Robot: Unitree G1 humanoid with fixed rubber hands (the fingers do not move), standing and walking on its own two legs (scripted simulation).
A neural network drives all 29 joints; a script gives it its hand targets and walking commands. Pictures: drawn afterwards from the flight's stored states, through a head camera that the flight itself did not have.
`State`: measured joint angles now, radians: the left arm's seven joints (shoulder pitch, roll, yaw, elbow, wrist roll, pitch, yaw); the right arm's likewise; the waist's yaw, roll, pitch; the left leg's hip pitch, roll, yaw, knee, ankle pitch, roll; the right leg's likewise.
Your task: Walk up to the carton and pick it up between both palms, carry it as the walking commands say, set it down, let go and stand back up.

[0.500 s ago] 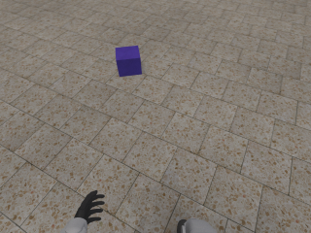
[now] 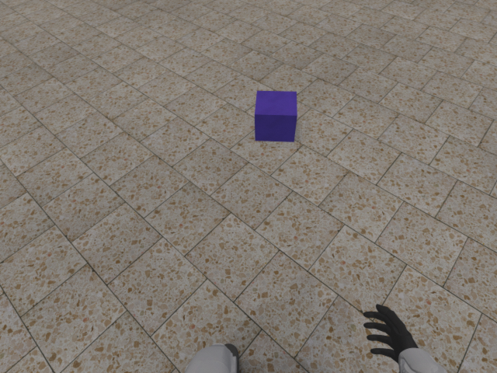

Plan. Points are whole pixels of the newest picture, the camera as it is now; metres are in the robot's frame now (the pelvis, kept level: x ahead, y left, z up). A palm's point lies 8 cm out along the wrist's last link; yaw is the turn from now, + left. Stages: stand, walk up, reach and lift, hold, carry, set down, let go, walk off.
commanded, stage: walk up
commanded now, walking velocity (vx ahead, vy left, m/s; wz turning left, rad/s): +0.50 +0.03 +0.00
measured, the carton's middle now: (275, 116) +1.45 +0.09 -0.67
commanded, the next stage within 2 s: none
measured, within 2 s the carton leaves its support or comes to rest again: neither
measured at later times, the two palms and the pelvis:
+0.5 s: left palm (194, 213) +0.42 +0.21 -0.11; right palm out of the picture +0.11 -0.22 -0.11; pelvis +0.24 +0.00 +0.01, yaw +0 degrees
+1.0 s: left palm (174, 238) +0.35 +0.23 -0.10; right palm (376, 159) +0.64 -0.22 -0.12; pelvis +0.48 +0.00 +0.01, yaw +0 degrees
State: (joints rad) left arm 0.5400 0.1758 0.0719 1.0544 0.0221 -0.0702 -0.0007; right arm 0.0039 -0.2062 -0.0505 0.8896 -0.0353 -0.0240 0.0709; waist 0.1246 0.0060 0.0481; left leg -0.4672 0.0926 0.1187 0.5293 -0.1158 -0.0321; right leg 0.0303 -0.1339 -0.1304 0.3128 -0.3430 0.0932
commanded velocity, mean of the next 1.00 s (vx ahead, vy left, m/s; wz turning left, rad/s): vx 0.50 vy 0.04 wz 0.00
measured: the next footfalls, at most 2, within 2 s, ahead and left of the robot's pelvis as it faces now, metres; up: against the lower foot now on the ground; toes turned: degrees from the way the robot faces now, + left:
left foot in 0.02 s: +0.16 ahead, +0.14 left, +0.00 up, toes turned +8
right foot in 0.56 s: +0.42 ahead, -0.14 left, +0.00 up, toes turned -8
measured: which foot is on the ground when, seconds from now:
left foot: up 0.00-0.00, down 0.02-0.58, up 0.60-1.00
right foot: down 0.00-0.02, up 0.04-0.54, down 0.56-1.00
